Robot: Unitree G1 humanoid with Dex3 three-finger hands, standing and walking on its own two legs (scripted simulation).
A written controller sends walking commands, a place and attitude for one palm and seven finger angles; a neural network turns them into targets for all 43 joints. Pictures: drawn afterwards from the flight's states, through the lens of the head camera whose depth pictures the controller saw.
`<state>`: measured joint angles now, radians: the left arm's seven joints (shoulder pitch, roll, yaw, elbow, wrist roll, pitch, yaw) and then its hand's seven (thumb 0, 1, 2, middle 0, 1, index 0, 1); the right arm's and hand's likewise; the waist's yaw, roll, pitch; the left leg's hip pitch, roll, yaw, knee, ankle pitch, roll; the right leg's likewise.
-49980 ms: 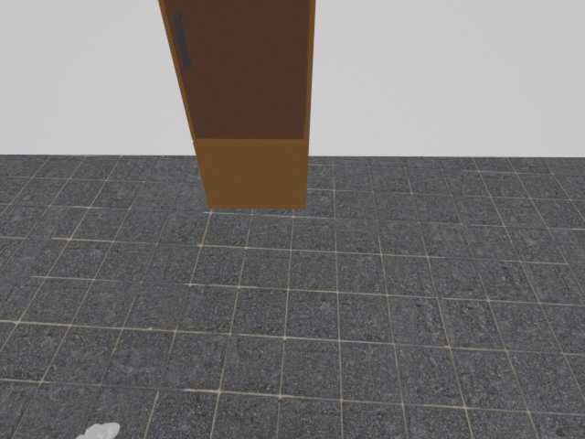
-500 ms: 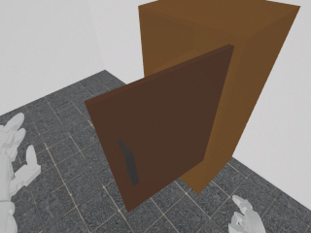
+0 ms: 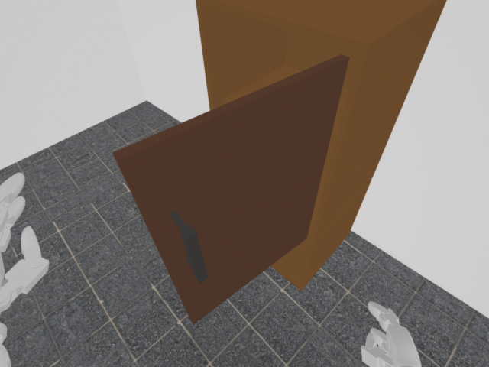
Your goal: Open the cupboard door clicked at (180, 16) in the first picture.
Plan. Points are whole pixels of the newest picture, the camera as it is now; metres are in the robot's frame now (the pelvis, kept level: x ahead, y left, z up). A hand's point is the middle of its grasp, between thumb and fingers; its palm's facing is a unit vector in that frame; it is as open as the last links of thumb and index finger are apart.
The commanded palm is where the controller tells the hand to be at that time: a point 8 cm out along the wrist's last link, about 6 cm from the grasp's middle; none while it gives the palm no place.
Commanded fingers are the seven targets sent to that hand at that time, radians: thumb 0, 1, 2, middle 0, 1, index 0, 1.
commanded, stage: step back with the hand held close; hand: left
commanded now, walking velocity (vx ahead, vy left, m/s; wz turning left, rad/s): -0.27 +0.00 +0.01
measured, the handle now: (189, 248) +0.30 +0.13 +0.03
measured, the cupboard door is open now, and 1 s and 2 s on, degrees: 81 81 81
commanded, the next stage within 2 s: stop stepping back and stand still in 1.02 s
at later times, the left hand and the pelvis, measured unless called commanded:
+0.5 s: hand out of the picture +0.12 +0.30 +0.15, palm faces +0.46 -0.74 -0.49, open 7.4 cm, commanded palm +0.06 +0.33 +0.17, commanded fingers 0.00 0.90 0.90 -0.20 -0.30 -0.20 -0.30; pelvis -0.08 +0.03 -0.02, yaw +1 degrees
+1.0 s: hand out of the picture +0.03 +0.32 +0.17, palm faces +0.49 -0.79 -0.37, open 7.4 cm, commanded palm -0.03 +0.34 +0.17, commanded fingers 0.00 0.90 0.90 -0.20 -0.30 -0.20 -0.30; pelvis -0.17 +0.04 +0.00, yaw +0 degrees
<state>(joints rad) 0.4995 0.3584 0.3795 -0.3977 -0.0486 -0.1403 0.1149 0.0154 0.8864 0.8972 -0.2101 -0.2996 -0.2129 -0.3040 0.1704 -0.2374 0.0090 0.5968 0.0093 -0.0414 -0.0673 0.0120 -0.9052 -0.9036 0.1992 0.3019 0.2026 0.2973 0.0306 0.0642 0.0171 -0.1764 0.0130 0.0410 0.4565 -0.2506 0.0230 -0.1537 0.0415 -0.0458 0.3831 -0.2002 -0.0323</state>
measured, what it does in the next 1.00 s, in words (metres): walks backwards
